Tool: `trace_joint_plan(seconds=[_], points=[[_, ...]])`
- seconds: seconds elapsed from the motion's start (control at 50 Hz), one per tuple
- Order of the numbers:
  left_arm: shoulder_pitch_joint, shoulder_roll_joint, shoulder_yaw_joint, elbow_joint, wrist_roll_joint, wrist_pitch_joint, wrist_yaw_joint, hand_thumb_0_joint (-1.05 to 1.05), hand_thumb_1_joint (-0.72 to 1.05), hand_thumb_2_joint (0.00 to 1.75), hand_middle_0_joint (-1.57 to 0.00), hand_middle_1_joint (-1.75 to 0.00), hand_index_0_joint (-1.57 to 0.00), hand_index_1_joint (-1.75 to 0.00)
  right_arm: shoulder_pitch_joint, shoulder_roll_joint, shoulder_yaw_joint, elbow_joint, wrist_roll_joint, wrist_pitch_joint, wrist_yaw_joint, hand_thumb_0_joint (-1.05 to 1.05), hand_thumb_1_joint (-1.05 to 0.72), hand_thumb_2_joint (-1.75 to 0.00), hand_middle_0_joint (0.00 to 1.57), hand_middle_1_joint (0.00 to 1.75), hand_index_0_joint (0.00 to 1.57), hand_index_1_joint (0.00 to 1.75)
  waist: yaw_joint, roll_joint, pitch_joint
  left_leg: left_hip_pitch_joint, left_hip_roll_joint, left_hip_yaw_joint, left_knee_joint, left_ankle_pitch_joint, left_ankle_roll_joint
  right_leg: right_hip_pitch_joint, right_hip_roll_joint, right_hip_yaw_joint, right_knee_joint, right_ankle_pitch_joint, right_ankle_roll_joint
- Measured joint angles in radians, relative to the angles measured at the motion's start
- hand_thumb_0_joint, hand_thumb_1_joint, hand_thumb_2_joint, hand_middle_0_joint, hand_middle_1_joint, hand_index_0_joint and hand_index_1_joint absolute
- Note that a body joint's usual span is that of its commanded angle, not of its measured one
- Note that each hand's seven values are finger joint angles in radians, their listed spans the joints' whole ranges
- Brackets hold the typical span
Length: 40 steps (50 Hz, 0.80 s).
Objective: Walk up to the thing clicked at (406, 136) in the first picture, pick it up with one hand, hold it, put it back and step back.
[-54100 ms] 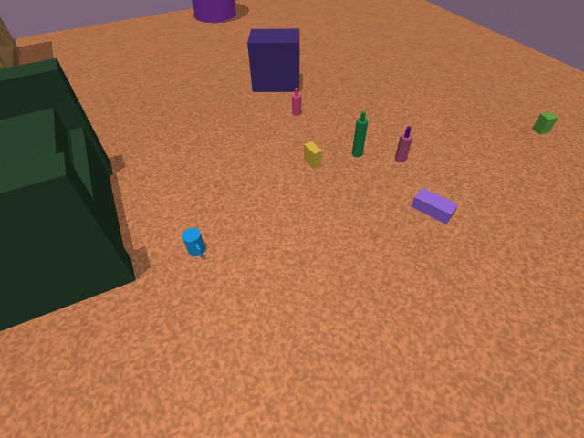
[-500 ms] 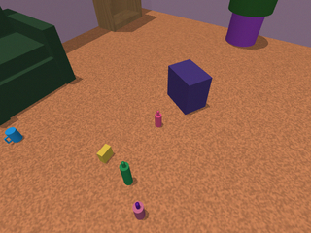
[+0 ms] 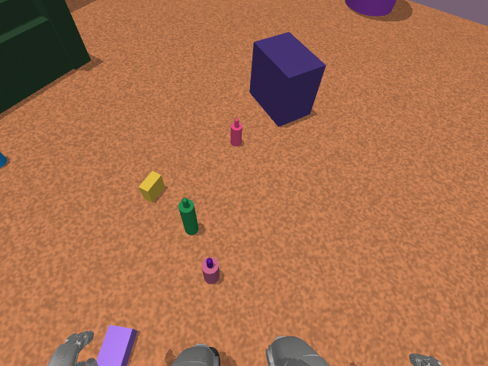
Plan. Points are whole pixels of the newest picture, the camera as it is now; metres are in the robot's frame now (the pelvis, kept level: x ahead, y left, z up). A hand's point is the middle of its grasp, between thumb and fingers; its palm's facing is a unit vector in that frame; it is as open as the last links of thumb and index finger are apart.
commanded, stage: step back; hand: left
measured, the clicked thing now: (210, 268) +0.46 +0.11 -0.66
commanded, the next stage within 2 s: none
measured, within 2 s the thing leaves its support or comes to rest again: neither
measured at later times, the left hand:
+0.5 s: hand out of the picture -0.01 +0.27 -0.15, palm faces +0.04 -0.92 -0.39, open 7.4 cm
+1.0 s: hand out of the picture -0.21 +0.24 -0.16, palm faces -0.05 -0.92 -0.38, open 7.4 cm
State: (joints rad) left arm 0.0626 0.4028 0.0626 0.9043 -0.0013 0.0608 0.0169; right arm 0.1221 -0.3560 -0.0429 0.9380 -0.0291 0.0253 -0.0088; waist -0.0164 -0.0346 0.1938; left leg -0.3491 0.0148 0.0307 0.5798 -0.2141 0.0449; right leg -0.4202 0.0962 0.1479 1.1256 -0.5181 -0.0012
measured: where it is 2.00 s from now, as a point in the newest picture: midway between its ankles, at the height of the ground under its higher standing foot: outside the picture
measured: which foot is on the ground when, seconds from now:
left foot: down 0.00-0.20, up 0.22-0.48, down 0.50-0.98, up 1.00-1.00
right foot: up 0.00-0.12, down 0.14-0.54, up 0.56-0.92, down 0.94-1.00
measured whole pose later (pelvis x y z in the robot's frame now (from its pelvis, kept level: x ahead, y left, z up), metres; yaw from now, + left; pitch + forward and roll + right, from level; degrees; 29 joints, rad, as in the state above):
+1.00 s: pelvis -0.30 -0.02 -0.02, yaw -2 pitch -4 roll -3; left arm 0.20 0.35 0.07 0.86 0.03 0.05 -0.01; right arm 0.07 -0.41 -0.05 0.81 -0.02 0.05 -0.01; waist 0.01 0.07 0.20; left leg -0.47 0.06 -0.04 0.72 -0.26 0.01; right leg -0.23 0.06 0.02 0.67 -0.38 0.00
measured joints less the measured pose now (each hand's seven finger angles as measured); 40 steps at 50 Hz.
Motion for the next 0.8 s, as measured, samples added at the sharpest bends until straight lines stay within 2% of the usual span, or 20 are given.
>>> trace_joint_plan(seconds=[0.08,0.14,0.18,0.2,0.24,0.26,0.28,0.32,0.36,0.4,0.46,0.5,0.52,0.54,0.56,0.6,0.62,0.66,0.72,0.8], points=[[0.041,-0.012,0.002,0.001,0.004,0.0,-0.006,0.0,0.9,0.89,-0.2,-0.3,-0.2,-0.3,-0.017,0.0,0.004,-0.043,0.002,-0.005,-0.004,0.01,-0.9,-0.9,0.2,0.3,0.2,0.3,0.006,0.002,0.006,-0.024,0.01,0.031,0.035,0.005,-0.004,0.086,-0.048,-0.031,-0.189,-0.002,0.022],[0.062,-0.023,0.004,0.006,0.01,-0.01,-0.013,0.0,0.9,0.89,-0.21,-0.3,-0.2,-0.3,-0.03,-0.01,0.007,-0.062,0.004,0.004,0.001,0.01,-0.9,-0.9,0.2,0.3,0.2,0.3,0.012,0.015,0.004,-0.061,0.022,0.047,0.088,0.001,-0.015,0.161,-0.075,-0.073,-0.396,0.072,0.011],[0.065,-0.051,0.005,0.019,0.019,-0.017,-0.017,0.0,0.9,0.89,-0.21,-0.3,-0.2,-0.3,-0.043,-0.032,0.003,-0.057,0.011,0.014,0.002,0.01,-0.9,-0.9,0.2,0.3,0.2,0.3,0.002,0.077,0.019,-0.079,0.053,0.013,0.126,0.002,-0.026,0.185,-0.044,-0.11,-0.442,0.138,0.0],[0.076,-0.063,0.003,0.018,0.024,-0.019,-0.022,0.0,0.9,0.89,-0.21,-0.3,-0.2,-0.3,-0.04,-0.037,0.0,-0.05,0.015,0.021,0.002,0.01,-0.9,-0.9,0.2,0.3,0.2,0.3,-0.005,0.098,0.014,-0.09,0.047,-0.016,0.143,-0.043,-0.027,0.186,-0.038,-0.127,-0.447,0.146,-0.004],[0.106,-0.066,-0.002,0.004,0.033,-0.018,-0.031,0.0,0.9,0.89,-0.21,-0.3,-0.2,-0.3,-0.023,-0.029,-0.003,-0.034,0.018,0.033,-0.001,0.01,-0.9,-0.9,0.2,0.3,0.2,0.3,0.015,0.076,-0.015,-0.124,-0.027,-0.067,0.276,-0.217,-0.035,0.165,-0.065,-0.111,-0.441,0.155,-0.016],[0.118,-0.066,0.0,-0.001,0.034,-0.017,-0.031,0.0,0.9,0.89,-0.21,-0.3,-0.2,-0.3,-0.016,-0.027,-0.003,-0.028,0.019,0.036,0.0,0.01,-0.9,-0.9,0.2,0.3,0.2,0.3,0.031,0.059,-0.024,-0.133,-0.062,-0.083,0.357,-0.25,-0.037,0.16,-0.08,-0.093,-0.45,0.167,-0.018],[0.127,-0.068,0.001,-0.004,0.034,-0.016,-0.029,0.0,0.9,0.89,-0.21,-0.3,-0.2,-0.3,-0.007,-0.03,-0.003,-0.026,0.023,0.036,0.003,0.01,-0.9,-0.9,0.2,0.3,0.2,0.3,0.038,0.051,-0.031,-0.138,-0.091,-0.104,0.428,-0.253,-0.038,0.158,-0.09,-0.084,-0.471,0.186,-0.016],[0.131,-0.072,0.004,-0.009,0.033,-0.012,-0.024,0.0,0.9,0.89,-0.21,-0.3,-0.2,-0.3,0.015,-0.041,-0.002,-0.027,0.03,0.028,0.003,0.01,-0.9,-0.9,0.2,0.3,0.2,0.3,0.032,0.054,-0.048,-0.14,-0.13,-0.149,0.524,-0.237,-0.045,0.149,-0.104,-0.089,-0.518,0.227,-0.009],[0.122,-0.07,0.007,-0.027,0.033,-0.011,-0.021,0.0,0.9,0.89,-0.21,-0.3,-0.2,-0.3,0.037,-0.053,-0.001,-0.028,0.032,0.021,-0.002,0.01,-0.9,-0.9,0.2,0.3,0.2,0.3,0.029,0.061,-0.056,-0.121,-0.141,-0.17,0.559,-0.23,-0.055,0.127,-0.107,-0.1,-0.544,0.259,-0.006],[0.104,-0.064,0.01,-0.054,0.035,-0.015,-0.015,0.0,0.9,0.89,-0.21,-0.3,-0.2,-0.3,0.056,-0.062,0.001,-0.028,0.034,0.019,-0.007,0.01,-0.9,-0.9,0.2,0.3,0.2,0.3,0.026,0.066,-0.05,-0.072,-0.126,-0.162,0.502,-0.247,-0.063,0.105,-0.11,-0.114,-0.554,0.281,-0.003],[0.065,-0.052,0.012,-0.097,0.033,-0.019,-0.007,0.0,0.9,0.89,-0.21,-0.3,-0.2,-0.3,0.078,-0.066,0.001,-0.024,0.029,0.016,-0.012,0.01,-0.9,-0.9,0.2,0.3,0.2,0.3,0.015,0.066,-0.032,0.023,-0.078,-0.121,0.303,-0.273,-0.063,0.069,-0.121,-0.15,-0.533,0.295,0.007],[0.041,-0.038,0.009,-0.122,0.024,-0.017,-0.007,0.0,0.9,0.89,-0.21,-0.3,-0.2,-0.3,0.086,-0.061,0.002,-0.021,0.022,0.01,-0.011,0.01,-0.9,-0.9,0.2,0.3,0.2,0.3,0.008,0.055,-0.02,0.097,-0.05,-0.09,0.111,-0.206,-0.054,0.035,-0.133,-0.17,-0.486,0.287,0.017],[0.026,-0.024,0.01,-0.128,0.019,-0.014,-0.007,0.0,0.9,0.89,-0.21,-0.3,-0.2,-0.3,0.075,-0.044,-0.001,-0.013,0.017,0.007,-0.012,0.01,-0.9,-0.9,0.2,0.3,0.2,0.3,0.012,0.019,0.001,0.117,-0.068,-0.072,0.072,-0.175,-0.038,0.024,-0.154,-0.157,-0.456,0.283,0.023],[0.019,-0.011,0.012,-0.128,0.015,-0.007,-0.007,0.0,0.9,0.89,-0.21,-0.3,-0.2,-0.3,0.065,-0.024,0.0,-0.009,0.009,0.007,-0.009,0.01,-0.9,-0.9,0.2,0.3,0.2,0.3,0.024,-0.023,0.018,0.129,-0.089,-0.048,0.059,-0.157,-0.023,0.016,-0.171,-0.129,-0.439,0.286,0.014],[0.02,-0.008,0.013,-0.124,0.011,0.0,-0.005,0.0,0.9,0.89,-0.21,-0.3,-0.2,-0.3,0.063,-0.012,0.004,-0.014,0.002,0.007,-0.003,0.01,-0.9,-0.9,0.2,0.3,0.2,0.3,0.032,-0.039,0.02,0.127,-0.091,-0.034,0.059,-0.148,-0.014,0.004,-0.156,-0.1,-0.406,0.217,0.003],[0.03,-0.017,0.012,-0.103,0.012,0.013,0.0,0.0,0.9,0.89,-0.21,-0.3,-0.2,-0.3,0.066,-0.005,0.01,-0.03,-0.006,0.003,0.009,0.01,-0.9,-0.9,0.2,0.3,0.2,0.3,0.01,-0.015,0.004,0.106,-0.061,-0.056,0.065,-0.133,-0.003,-0.025,-0.074,-0.057,-0.257,0.043,-0.002],[0.034,-0.02,0.01,-0.093,0.012,0.019,-0.001,0.0,0.9,0.89,-0.21,-0.3,-0.2,-0.3,0.068,-0.002,0.012,-0.037,-0.009,0.0,0.009,0.01,-0.9,-0.9,0.2,0.3,0.2,0.3,-0.002,-0.004,-0.004,0.101,-0.048,-0.07,0.053,-0.117,-0.002,-0.036,-0.038,-0.039,-0.171,0.011,-0.005],[0.046,-0.019,0.01,-0.087,0.003,0.022,-0.003,0.0,0.9,0.89,-0.21,-0.3,-0.2,-0.3,0.067,0.007,0.016,-0.046,-0.012,-0.003,0.004,0.01,-0.9,-0.9,0.2,0.3,0.2,0.3,0.001,-0.004,-0.021,0.094,-0.033,-0.072,0.01,-0.077,-0.004,-0.055,0.009,0.001,-0.032,0.014,-0.014],[0.071,-0.015,0.014,-0.091,0.003,0.012,-0.005,0.0,0.9,0.89,-0.21,-0.3,-0.2,-0.3,0.043,0.009,0.015,-0.061,-0.005,-0.005,-0.001,0.01,-0.9,-0.9,0.2,0.3,0.2,0.3,0.02,-0.01,-0.029,0.074,-0.019,-0.054,-0.023,-0.034,-0.006,-0.041,0.028,0.025,0.059,0.034,-0.003],[0.102,-0.007,0.019,-0.084,0.01,0.007,-0.003,0.0,0.9,0.89,-0.21,-0.3,-0.2,-0.3,-0.001,0.006,0.009,-0.1,0.003,-0.011,-0.008,0.01,-0.9,-0.9,0.2,0.3,0.2,0.3,0.033,-0.011,-0.015,0.032,-0.003,-0.029,-0.007,-0.007,-0.007,0.031,0.001,0.016,-0.011,0.02,0.028]])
